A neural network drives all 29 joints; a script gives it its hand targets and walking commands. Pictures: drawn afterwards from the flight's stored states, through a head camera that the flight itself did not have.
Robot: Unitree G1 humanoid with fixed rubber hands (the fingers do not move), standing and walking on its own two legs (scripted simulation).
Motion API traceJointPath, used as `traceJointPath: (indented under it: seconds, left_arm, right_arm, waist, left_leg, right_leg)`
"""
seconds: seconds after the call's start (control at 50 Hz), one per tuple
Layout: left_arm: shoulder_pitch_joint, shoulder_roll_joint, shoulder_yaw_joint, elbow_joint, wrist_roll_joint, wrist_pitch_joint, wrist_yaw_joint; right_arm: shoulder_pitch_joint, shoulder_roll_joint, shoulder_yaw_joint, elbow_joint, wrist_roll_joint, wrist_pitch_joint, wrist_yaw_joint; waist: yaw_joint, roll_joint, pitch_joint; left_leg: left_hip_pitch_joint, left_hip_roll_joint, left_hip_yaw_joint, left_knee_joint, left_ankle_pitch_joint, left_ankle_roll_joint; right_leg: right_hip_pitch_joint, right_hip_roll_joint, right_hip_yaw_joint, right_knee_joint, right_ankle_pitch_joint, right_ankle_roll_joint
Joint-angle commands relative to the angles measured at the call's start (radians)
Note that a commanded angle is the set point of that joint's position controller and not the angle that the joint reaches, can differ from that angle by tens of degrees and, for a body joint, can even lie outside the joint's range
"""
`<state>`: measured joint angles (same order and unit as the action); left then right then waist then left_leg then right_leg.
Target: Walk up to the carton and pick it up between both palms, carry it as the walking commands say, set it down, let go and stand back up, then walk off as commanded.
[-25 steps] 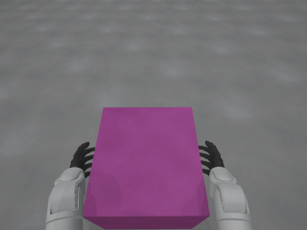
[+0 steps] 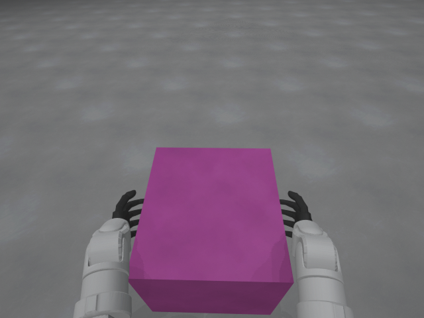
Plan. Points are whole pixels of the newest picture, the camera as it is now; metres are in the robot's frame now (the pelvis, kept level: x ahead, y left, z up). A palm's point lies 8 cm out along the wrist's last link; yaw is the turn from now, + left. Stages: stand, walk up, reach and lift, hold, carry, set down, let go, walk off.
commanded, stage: hold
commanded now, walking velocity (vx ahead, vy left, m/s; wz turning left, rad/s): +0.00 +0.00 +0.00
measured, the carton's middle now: (212, 229) +0.33 +0.00 -0.03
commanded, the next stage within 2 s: set down in 0.14 s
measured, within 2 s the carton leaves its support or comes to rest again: neither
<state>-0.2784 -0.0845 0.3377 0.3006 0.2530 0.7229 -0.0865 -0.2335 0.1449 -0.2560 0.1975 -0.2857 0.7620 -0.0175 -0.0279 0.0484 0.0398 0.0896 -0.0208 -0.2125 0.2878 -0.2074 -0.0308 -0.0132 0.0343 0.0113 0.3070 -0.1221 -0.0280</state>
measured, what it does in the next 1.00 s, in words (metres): stands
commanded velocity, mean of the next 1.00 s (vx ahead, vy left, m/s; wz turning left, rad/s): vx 0.00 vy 0.00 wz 0.00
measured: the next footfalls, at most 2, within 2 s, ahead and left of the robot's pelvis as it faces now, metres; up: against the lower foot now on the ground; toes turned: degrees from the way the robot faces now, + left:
none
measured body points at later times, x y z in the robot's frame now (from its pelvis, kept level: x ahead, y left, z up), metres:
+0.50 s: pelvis +0.02 +0.02 +0.00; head +0.00 +0.01 +0.45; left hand +0.29 +0.21 +0.00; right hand +0.30 -0.14 +0.00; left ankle -0.01 +0.15 -0.75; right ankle +0.04 -0.10 -0.75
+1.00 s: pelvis -0.01 +0.01 -0.03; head +0.06 -0.01 +0.42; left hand +0.31 +0.20 -0.07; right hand +0.33 -0.16 -0.07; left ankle -0.01 +0.15 -0.75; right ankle +0.04 -0.10 -0.75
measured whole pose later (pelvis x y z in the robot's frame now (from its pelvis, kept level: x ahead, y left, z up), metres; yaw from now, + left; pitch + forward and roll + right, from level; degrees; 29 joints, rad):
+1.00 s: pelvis -0.01 +0.01 -0.03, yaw -4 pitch +14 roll +1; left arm -0.31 -0.13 0.44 0.50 0.28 0.38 -0.04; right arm -0.40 0.05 -0.31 0.60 -0.26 0.37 0.01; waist 0.08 0.01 -0.11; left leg -0.55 -0.05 -0.09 0.63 -0.32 -0.02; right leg -0.67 0.05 0.11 0.62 -0.19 0.00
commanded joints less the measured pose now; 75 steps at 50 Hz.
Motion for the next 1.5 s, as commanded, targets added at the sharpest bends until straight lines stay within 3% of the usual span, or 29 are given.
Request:
traceJointPath:
  seconds: [0.0,0.12,0.14,0.16,0.18,0.2,0.22,0.28,0.36,0.38,0.42,0.44,0.46,0.48,0.5,0.52,0.54,0.58,0.64,0.68,0.7,0.72,0.8,0.82,0.84,1.04,1.14,1.3,1.48]
  left_arm:
    - [-0.476,-0.730,-0.537,-0.130,-0.234,-0.031,-0.226]
    - [-0.411,-0.648,-0.577,-0.246,-0.243,-0.035,-0.241]
    - [-0.179,-0.750,-0.537,-0.191,-0.149,-0.044,-0.200]
    - [-0.288,-0.748,-0.586,-0.190,-0.180,-0.054,-0.198]
    - [-0.309,-0.720,-0.576,-0.221,-0.209,-0.063,-0.206]
    - [-0.311,-0.722,-0.584,-0.230,-0.205,-0.069,-0.208]
    - [-0.336,-0.763,-0.634,-0.211,-0.216,-0.074,-0.210]
    - [-0.398,-0.764,-0.651,-0.215,-0.204,-0.092,-0.224]
    - [-0.425,-0.819,-0.676,-0.153,-0.224,-0.118,-0.246]
    - [-0.402,-0.830,-0.667,-0.135,-0.217,-0.131,-0.244]
    - [-0.444,-0.884,-0.680,-0.119,-0.229,-0.159,-0.237]
    - [-0.420,-0.884,-0.648,-0.081,-0.220,-0.168,-0.230]
    - [-0.431,-0.892,-0.634,-0.052,-0.209,-0.176,-0.225]
    - [-0.403,-0.891,-0.589,0.012,-0.183,-0.187,-0.216]
    - [-0.430,-0.894,-0.563,0.041,-0.172,-0.195,-0.212]
    - [-0.392,-0.901,-0.532,0.072,-0.157,-0.201,-0.204]
    - [-0.414,-0.924,-0.529,0.088,-0.154,-0.212,-0.199]
    - [-0.435,-0.941,-0.521,0.090,-0.163,-0.231,-0.190]
    - [-0.441,-0.922,-0.477,0.120,-0.135,-0.265,-0.169]
    - [-0.453,-0.923,-0.504,0.126,-0.160,-0.287,-0.165]
    - [-0.419,-0.912,-0.487,0.122,-0.147,-0.298,-0.159]
    - [-0.465,-0.908,-0.497,0.135,-0.158,-0.308,-0.159]
    - [-0.496,-0.877,-0.462,0.173,-0.145,-0.344,-0.166]
    - [-0.511,-0.852,-0.445,0.183,-0.133,-0.352,-0.172]
    - [-0.534,-0.851,-0.438,0.195,-0.132,-0.361,-0.177]
    - [-0.629,-0.753,-0.401,0.222,-0.123,-0.419,-0.254]
    - [-0.680,-0.740,-0.374,0.272,-0.128,-0.426,-0.277]
    - [-0.791,-0.747,-0.347,0.291,-0.115,-0.424,-0.290]
    - [-0.880,-0.781,-0.365,0.301,-0.148,-0.414,-0.292]
  right_arm:
    - [-0.472,0.868,0.555,-0.066,0.264,-0.028,0.217]
    - [-0.366,0.888,0.578,-0.104,0.276,-0.018,0.187]
    - [-0.440,0.954,0.806,-0.251,0.362,-0.046,0.257]
    - [-0.431,0.890,0.747,-0.239,0.344,-0.053,0.271]
    - [-0.400,0.872,0.724,-0.198,0.348,-0.050,0.266]
    - [-0.373,0.859,0.684,-0.150,0.321,-0.061,0.263]
    - [-0.350,0.850,0.654,-0.121,0.289,-0.079,0.257]
    - [-0.340,0.835,0.609,-0.020,0.246,-0.121,0.266]
    - [-0.367,0.818,0.569,0.006,0.230,-0.162,0.274]
    - [-0.367,0.815,0.569,0.025,0.225,-0.176,0.280]
    - [-0.397,0.794,0.563,0.032,0.219,-0.208,0.293]
    - [-0.422,0.785,0.553,0.051,0.218,-0.218,0.303]
    - [-0.440,0.769,0.538,0.060,0.211,-0.231,0.310]
    - [-0.472,0.751,0.523,0.090,0.196,-0.241,0.320]
    - [-0.504,0.730,0.489,0.117,0.190,-0.253,0.328]
    - [-0.512,0.737,0.494,0.144,0.195,-0.260,0.339]
    - [-0.525,0.728,0.468,0.164,0.193,-0.273,0.345]
    - [-0.523,0.718,0.443,0.218,0.188,-0.295,0.361]
    - [-0.554,0.699,0.417,0.274,0.187,-0.337,0.380]
    - [-0.546,0.707,0.427,0.274,0.201,-0.357,0.369]
    - [-0.565,0.711,0.436,0.264,0.199,-0.369,0.370]
    - [-0.550,0.711,0.410,0.294,0.199,-0.376,0.362]
    - [-0.568,0.719,0.393,0.351,0.181,-0.402,0.342]
    - [-0.593,0.743,0.393,0.364,0.185,-0.406,0.337]
    - [-0.604,0.741,0.388,0.370,0.177,-0.413,0.331]
    - [-0.642,0.837,0.432,0.409,0.174,-0.465,0.260]
    - [-0.707,0.829,0.421,0.403,0.167,-0.477,0.230]
    - [-0.840,0.848,0.418,0.412,0.176,-0.469,0.234]
    - [-0.910,0.859,0.413,0.422,0.180,-0.463,0.238]
  waist:
    - [0.018,-0.038,-0.213]
    - [0.003,-0.075,-0.264]
    - [0.315,-0.066,-0.290]
    - [0.189,-0.094,-0.295]
    - [0.215,-0.113,-0.314]
    - [0.178,-0.105,-0.305]
    - [0.102,-0.069,-0.269]
    - [0.093,-0.023,-0.262]
    - [0.029,-0.020,-0.273]
    - [0.045,-0.013,-0.311]
    - [0.027,0.015,-0.322]
    - [0.054,-0.003,-0.315]
    - [0.041,-0.007,-0.320]
    - [0.075,-0.021,-0.295]
    - [0.063,-0.008,-0.289]
    - [0.095,-0.020,-0.281]
    - [0.079,0.009,-0.299]
    - [0.070,-0.008,-0.364]
    - [0.099,0.028,-0.388]
    - [0.085,0.006,-0.438]
    - [0.108,0.010,-0.460]
    - [0.082,-0.005,-0.450]
    - [0.087,-0.035,-0.459]
    - [0.114,-0.038,-0.460]
    - [0.095,-0.063,-0.479]
    - [0.129,-0.113,-0.647]
    - [0.114,-0.127,-0.660]
    - [0.155,-0.096,-0.743]
    - [0.135,-0.123,-0.891]
  left_leg:
    - [-0.165,-0.048,0.020,-0.059,0.140,0.059]
    - [-0.124,-0.054,0.026,-0.035,0.246,0.065]
    - [-0.159,-0.086,0.154,-0.030,0.219,0.044]
    - [-0.244,-0.080,0.151,-0.033,0.153,0.053]
    - [-0.296,-0.063,0.133,-0.062,0.148,0.061]
    - [-0.250,-0.056,0.128,-0.047,0.159,0.065]
    - [-0.223,-0.057,0.131,-0.035,0.154,0.058]
    - [-0.262,-0.067,0.157,-0.001,0.137,0.043]
    - [-0.292,-0.060,0.146,0.022,0.195,0.044]
    - [-0.303,-0.063,0.146,0.026,0.219,0.035]
    - [-0.313,-0.059,0.138,0.041,0.247,0.027]
    - [-0.305,-0.047,0.125,0.050,0.287,0.028]
    - [-0.309,-0.050,0.129,0.059,0.272,0.025]
    - [-0.348,-0.038,0.111,0.057,0.276,0.026]
    - [-0.382,-0.045,0.121,0.065,0.185,0.022]
    - [-0.396,-0.040,0.116,0.059,0.163,0.025]
    - [-0.415,-0.038,0.113,0.069,0.167,0.022]
    - [-0.368,-0.033,0.105,0.095,0.222,0.010]
    - [-0.374,-0.028,0.097,0.134,0.345,-0.004]
    - [-0.352,-0.031,0.098,0.159,0.389,-0.003]
    - [-0.354,-0.034,0.097,0.169,0.436,-0.006]
    - [-0.367,-0.031,0.092,0.181,0.424,-0.004]
    - [-0.458,-0.054,0.120,0.214,0.311,0.008]
    - [-0.504,-0.060,0.133,0.221,0.241,0.013]
    - [-0.529,-0.058,0.139,0.236,0.214,0.022]
    - [-0.794,-0.085,0.196,0.349,0.163,0.054]
    - [-0.913,-0.081,0.192,0.410,0.046,0.071]
    - [-1.109,-0.087,0.211,0.506,-0.048,0.067]
    - [-1.233,-0.102,0.226,0.634,-0.008,0.046]
  right_leg:
    - [0.183,0.006,0.027,-0.029,0.144,0.034]
    - [0.192,-0.015,0.056,-0.039,0.315,0.065]
    - [0.238,0.000,0.089,-0.027,0.305,0.064]
    - [0.299,-0.010,0.115,-0.014,0.378,0.073]
    - [0.354,-0.005,0.087,0.011,0.340,0.069]
    - [0.271,0.004,0.089,0.003,0.271,0.063]
    - [0.189,0.018,0.088,-0.005,0.215,0.049]
    - [0.114,0.023,0.081,0.000,0.149,0.028]
    - [0.108,0.037,0.058,0.023,0.196,0.024]
    - [0.128,0.041,0.055,0.034,0.207,0.022]
    - [0.106,0.051,0.049,0.049,0.189,0.011]
    - [0.051,0.057,0.040,0.064,0.163,0.011]
    - [0.049,0.056,0.043,0.067,0.158,0.007]
    - [0.011,0.060,0.043,0.084,0.105,0.007]
    - [-0.003,0.059,0.041,0.095,0.063,0.001]
    - [-0.008,0.060,0.042,0.105,0.029,-0.003]
    - [-0.029,0.060,0.045,0.127,0.027,-0.010]
    - [-0.079,0.069,0.041,0.142,0.023,-0.014]
    - [-0.175,0.072,0.046,0.176,0.047,-0.012]
    - [-0.183,0.078,0.042,0.182,0.085,-0.010]
    - [-0.193,0.076,0.048,0.196,0.106,-0.004]
    - [-0.221,0.075,0.047,0.199,0.102,-0.004]
    - [-0.283,0.075,0.043,0.238,0.089,-0.001]
    - [-0.289,0.070,0.048,0.251,0.071,0.000]
    - [-0.295,0.065,0.054,0.264,0.084,0.003]
    - [-0.275,0.048,0.085,0.352,0.180,0.036]
    - [-0.342,0.042,0.090,0.391,0.051,0.039]
    - [-0.417,0.045,0.097,0.495,-0.049,0.033]
    - [-0.553,0.057,0.070,0.633,0.010,0.026]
